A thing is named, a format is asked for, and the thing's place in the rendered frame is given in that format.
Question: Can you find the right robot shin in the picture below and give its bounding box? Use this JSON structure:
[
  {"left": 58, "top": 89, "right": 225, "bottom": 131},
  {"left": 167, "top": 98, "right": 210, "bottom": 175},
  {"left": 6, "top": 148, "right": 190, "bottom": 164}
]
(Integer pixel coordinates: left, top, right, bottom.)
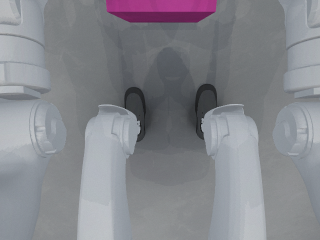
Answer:
[{"left": 201, "top": 104, "right": 259, "bottom": 142}]

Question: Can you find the left robot shin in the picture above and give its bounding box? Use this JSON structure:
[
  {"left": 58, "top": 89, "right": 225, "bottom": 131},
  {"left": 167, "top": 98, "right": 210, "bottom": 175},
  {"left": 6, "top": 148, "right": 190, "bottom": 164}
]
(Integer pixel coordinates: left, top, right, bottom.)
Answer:
[{"left": 85, "top": 104, "right": 141, "bottom": 144}]

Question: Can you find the left robot upper arm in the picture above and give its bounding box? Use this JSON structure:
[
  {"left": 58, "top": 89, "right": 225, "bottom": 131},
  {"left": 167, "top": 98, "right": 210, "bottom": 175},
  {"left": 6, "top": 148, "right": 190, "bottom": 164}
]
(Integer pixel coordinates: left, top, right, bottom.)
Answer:
[{"left": 0, "top": 100, "right": 67, "bottom": 240}]

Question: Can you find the left robot forearm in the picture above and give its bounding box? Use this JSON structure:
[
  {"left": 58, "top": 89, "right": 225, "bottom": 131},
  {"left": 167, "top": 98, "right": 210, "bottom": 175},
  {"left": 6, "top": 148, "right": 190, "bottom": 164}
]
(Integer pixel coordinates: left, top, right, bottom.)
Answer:
[{"left": 0, "top": 0, "right": 52, "bottom": 103}]

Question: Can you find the right robot forearm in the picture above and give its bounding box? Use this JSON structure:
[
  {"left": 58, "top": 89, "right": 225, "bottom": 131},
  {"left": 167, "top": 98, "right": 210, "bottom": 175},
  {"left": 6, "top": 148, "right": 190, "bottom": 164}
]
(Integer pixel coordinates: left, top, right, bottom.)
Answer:
[{"left": 278, "top": 0, "right": 320, "bottom": 100}]

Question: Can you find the right robot upper arm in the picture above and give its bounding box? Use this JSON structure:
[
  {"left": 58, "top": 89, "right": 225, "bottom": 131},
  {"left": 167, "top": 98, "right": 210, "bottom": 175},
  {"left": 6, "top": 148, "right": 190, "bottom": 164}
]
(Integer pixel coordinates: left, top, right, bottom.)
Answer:
[{"left": 272, "top": 101, "right": 320, "bottom": 225}]

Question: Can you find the carton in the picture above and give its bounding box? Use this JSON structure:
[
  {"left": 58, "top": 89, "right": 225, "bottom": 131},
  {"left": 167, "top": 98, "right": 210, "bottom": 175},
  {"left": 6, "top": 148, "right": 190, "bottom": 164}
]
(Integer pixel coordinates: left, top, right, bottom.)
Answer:
[{"left": 106, "top": 0, "right": 217, "bottom": 23}]

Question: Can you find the robot shin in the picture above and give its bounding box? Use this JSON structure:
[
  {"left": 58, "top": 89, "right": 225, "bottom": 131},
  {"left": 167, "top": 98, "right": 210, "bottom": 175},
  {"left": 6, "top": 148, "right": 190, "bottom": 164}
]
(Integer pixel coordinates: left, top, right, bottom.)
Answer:
[
  {"left": 201, "top": 104, "right": 259, "bottom": 142},
  {"left": 85, "top": 104, "right": 141, "bottom": 144}
]

